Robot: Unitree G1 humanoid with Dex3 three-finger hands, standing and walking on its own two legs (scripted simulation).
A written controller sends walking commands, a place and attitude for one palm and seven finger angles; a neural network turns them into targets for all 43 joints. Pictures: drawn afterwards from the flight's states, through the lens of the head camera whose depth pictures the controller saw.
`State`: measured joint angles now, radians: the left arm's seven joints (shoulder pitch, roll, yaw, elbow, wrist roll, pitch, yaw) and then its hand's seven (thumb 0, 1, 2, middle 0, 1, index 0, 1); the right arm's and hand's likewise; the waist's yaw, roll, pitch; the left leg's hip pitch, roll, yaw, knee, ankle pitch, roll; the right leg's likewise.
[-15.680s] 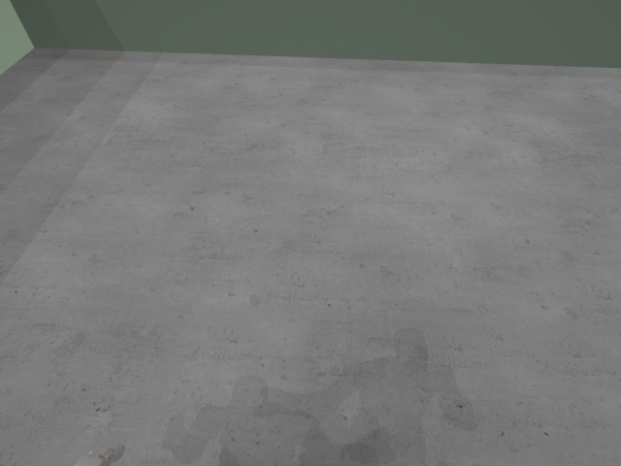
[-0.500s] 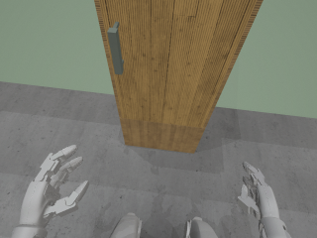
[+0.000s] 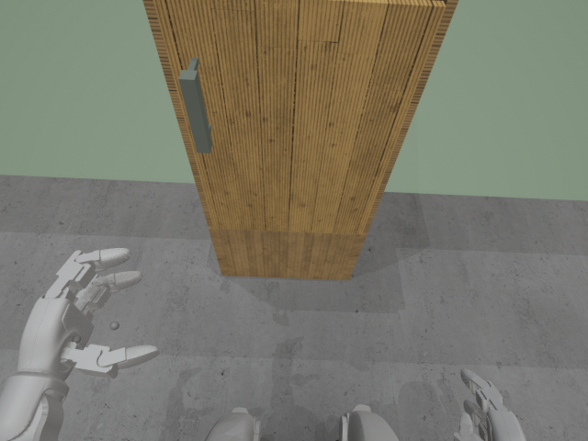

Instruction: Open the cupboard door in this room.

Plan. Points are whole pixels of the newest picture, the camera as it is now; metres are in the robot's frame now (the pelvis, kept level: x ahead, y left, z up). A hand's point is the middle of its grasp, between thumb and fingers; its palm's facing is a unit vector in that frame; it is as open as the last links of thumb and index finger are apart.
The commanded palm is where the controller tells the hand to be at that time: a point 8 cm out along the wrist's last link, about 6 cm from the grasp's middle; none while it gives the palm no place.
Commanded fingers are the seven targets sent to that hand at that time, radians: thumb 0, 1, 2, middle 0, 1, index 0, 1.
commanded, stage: raise the hand with hooked fingers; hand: left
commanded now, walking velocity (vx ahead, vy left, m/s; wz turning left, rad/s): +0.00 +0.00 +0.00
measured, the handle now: (199, 107) +0.62 +0.20 +0.07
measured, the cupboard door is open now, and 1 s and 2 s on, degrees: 0 0 0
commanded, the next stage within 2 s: move the hooked fingers beside the handle in 1.06 s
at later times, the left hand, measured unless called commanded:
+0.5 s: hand (85, 273) +0.29 +0.27 +0.08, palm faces +0.04 -1.00 -0.05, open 13.9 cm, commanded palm +0.27 +0.32 +0.08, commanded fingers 0.00 -0.50 0.30 -0.30 -1.20 -0.30 -1.20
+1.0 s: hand (92, 261) +0.31 +0.26 +0.08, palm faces +0.04 -1.00 -0.04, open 14.0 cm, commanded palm +0.28 +0.31 +0.09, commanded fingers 0.00 -0.50 0.30 -0.30 -1.20 -0.30 -1.20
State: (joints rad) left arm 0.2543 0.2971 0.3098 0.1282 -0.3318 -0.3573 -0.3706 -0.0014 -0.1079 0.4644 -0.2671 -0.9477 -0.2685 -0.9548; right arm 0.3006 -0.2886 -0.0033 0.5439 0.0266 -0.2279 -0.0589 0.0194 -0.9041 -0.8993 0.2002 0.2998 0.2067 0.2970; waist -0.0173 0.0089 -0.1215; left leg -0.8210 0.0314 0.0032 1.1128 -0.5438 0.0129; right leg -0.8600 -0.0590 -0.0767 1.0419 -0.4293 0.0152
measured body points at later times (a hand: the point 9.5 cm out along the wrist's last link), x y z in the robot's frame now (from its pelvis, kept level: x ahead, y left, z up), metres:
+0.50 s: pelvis +0.01 +0.00 +0.02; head +0.08 +0.01 +0.46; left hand +0.29 +0.32 +0.08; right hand +0.18 -0.24 -0.06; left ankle +0.00 +0.11 -0.66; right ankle +0.04 -0.14 -0.66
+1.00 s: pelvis +0.01 -0.01 +0.02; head +0.08 +0.00 +0.47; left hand +0.30 +0.31 +0.09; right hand +0.16 -0.26 -0.06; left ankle +0.00 +0.11 -0.66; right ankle +0.04 -0.14 -0.66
